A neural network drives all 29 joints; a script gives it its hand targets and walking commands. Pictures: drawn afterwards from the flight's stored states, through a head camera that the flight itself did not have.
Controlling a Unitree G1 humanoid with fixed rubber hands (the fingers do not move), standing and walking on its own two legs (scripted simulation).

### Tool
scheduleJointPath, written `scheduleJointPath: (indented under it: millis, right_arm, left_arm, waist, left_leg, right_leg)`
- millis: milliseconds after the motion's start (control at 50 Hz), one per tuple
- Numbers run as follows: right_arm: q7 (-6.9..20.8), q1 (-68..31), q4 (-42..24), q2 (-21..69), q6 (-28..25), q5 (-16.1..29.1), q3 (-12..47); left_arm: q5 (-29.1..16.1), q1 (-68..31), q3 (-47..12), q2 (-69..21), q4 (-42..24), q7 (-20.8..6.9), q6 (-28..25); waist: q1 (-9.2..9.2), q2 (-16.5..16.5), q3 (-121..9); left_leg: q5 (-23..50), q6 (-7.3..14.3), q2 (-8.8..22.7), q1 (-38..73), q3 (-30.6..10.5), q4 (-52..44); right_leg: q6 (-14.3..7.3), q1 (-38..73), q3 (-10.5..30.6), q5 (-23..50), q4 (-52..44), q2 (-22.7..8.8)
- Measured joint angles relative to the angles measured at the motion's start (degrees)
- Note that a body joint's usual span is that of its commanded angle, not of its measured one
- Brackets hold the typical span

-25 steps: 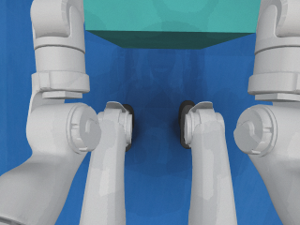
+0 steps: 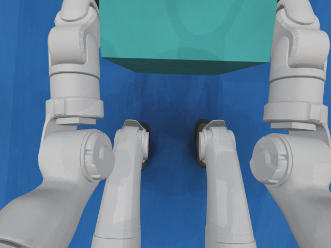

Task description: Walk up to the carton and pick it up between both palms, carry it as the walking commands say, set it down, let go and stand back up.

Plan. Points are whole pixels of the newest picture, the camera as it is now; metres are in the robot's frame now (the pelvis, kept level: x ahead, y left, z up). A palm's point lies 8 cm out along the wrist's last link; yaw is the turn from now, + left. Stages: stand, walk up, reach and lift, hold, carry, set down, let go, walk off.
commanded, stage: reach and lift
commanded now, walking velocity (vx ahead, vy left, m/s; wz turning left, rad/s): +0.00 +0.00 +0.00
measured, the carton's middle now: (182, 1) +0.57 -0.01 -0.15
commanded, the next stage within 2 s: none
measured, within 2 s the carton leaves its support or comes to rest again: neither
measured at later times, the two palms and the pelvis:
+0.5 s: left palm out of the picture +0.52 +0.15 -0.02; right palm out of the picture +0.52 -0.17 -0.02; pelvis +0.01 +0.00 +0.06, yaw +0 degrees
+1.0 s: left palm out of the picture +0.49 +0.15 +0.06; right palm out of the picture +0.49 -0.17 +0.06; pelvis +0.04 +0.00 +0.11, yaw +0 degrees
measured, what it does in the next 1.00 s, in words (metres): rises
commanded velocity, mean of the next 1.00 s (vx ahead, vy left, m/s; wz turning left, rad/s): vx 0.00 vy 0.00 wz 0.00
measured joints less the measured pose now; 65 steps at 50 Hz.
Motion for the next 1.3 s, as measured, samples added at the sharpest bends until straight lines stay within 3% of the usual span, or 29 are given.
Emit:
scheduleJointPath:
  millis: [840, 1020, 1100, 1200, 1300]
  right_arm:
    - [0.62, 16.93, -6.44, 5.4, -0.78, -1.6, 1.91]
    - [1.37, 26.77, -1.66, 9.14, -1.14, -4.36, 0.58]
    - [3.25, 32.76, 0.48, 11.22, -1.45, -7.34, -1.25]
    - [5.88, 37.15, 1.57, 13.29, -2.01, -11.47, -4.28]
    - [6.92, 41.44, -1.01, 14.27, -2.41, -12.37, -3.26]
  left_arm:
    - [0.71, 16.29, -1.05, -4.86, -5.05, -1.89, -1.29]
    - [3.27, 25.67, 0.03, -7.53, 0.71, -3.53, -1.86]
    - [5.52, 30.54, 1.12, -9.31, 3.65, -4.71, -1.66]
    - [9.58, 33.83, 4.01, -11.53, 5.51, -6.7, -1.89]
    - [11.0, 37.93, 3.48, -12.93, 2.99, -7.98, -2.43]
  waist:
    - [0.43, 0.09, -1.66]
    - [0.37, -0.32, -21.93]
    - [0.24, -0.27, -30.53]
    - [0.34, 0.08, -34.35]
    - [0.87, 0.53, -34.07]
  left_leg:
    - [4.92, 0.25, 0.82, 25.16, -0.24, -21.43]
    - [6.68, 0.34, 0.72, 22.11, -0.25, -28.09]
    - [7.28, 0.42, 0.44, 24.93, -0.78, -32.83]
    - [7.13, 0.62, 0.4, 31.35, -1.28, -37.27]
    - [7.57, 0.68, 0.83, 37.4, -1.01, -41.94]
  right_leg:
    - [-0.8, 25.12, 0.09, 4.68, -21.12, -0.06]
    - [-0.95, 21.91, 0.16, 6.03, -27.21, -0.5]
    - [-1.24, 24.82, -0.39, 6.11, -31.53, -1.09]
    - [-1.44, 31.38, -0.85, 5.68, -35.84, -1.4]
    - [-1.46, 37.35, -0.6, 6.27, -40.6, -1.25]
